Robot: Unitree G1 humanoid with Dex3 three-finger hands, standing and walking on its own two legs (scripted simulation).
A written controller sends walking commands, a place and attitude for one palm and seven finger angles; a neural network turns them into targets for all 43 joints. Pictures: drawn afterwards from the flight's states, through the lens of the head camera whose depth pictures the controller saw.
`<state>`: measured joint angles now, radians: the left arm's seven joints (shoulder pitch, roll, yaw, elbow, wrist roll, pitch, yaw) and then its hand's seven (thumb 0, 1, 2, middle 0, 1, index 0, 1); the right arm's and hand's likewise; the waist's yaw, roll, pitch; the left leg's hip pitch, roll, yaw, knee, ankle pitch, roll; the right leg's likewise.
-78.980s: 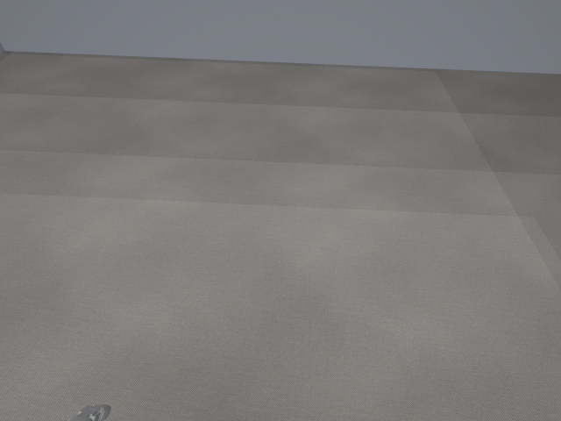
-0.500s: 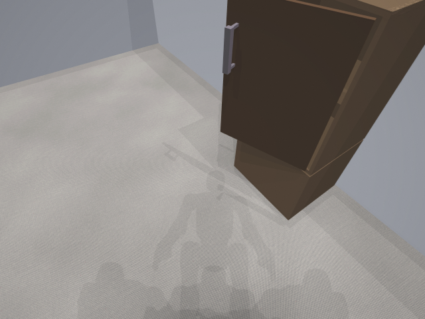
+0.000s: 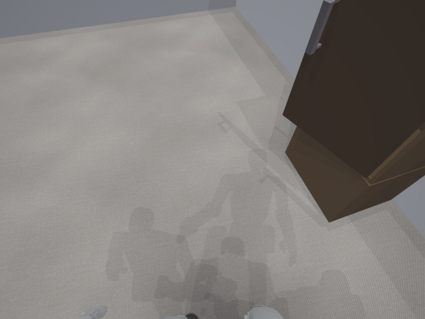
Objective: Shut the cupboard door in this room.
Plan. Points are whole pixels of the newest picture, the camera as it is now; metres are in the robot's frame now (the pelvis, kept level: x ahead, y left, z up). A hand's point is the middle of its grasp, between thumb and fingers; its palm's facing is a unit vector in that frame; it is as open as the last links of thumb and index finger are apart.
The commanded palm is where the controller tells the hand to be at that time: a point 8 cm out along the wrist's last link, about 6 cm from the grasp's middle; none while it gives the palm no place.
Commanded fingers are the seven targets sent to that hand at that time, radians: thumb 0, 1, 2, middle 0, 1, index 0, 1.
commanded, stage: walk to a spot facing it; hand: left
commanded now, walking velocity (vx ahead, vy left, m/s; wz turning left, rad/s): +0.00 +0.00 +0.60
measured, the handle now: (322, 26) +0.88 -0.31 +0.07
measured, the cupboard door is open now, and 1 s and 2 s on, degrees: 20 20 20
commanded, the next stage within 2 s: turn to face it in 1.12 s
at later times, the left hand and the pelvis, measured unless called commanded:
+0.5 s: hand out of the picture -0.02 +0.19 -0.18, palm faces +0.37 -0.90 -0.25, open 7.4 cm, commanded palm none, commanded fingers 0.00 0.90 0.90 -0.20 -0.30 -0.20 -0.30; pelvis +0.01 -0.02 -0.02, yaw +21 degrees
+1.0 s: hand out of the picture +0.11 +0.21 -0.16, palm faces +0.60 -0.77 -0.24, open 7.4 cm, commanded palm none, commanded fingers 0.00 0.90 0.90 -0.20 -0.30 -0.20 -0.30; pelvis +0.17 +0.02 +0.00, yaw +38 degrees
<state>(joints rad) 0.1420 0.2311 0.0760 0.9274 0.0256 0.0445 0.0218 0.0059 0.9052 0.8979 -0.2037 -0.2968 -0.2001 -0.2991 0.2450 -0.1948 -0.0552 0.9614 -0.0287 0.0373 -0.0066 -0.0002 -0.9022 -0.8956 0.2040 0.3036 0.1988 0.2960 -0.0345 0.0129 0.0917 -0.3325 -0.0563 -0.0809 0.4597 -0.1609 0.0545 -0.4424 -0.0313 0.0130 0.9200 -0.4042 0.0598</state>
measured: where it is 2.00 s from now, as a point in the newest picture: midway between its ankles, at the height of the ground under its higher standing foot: (169, 284)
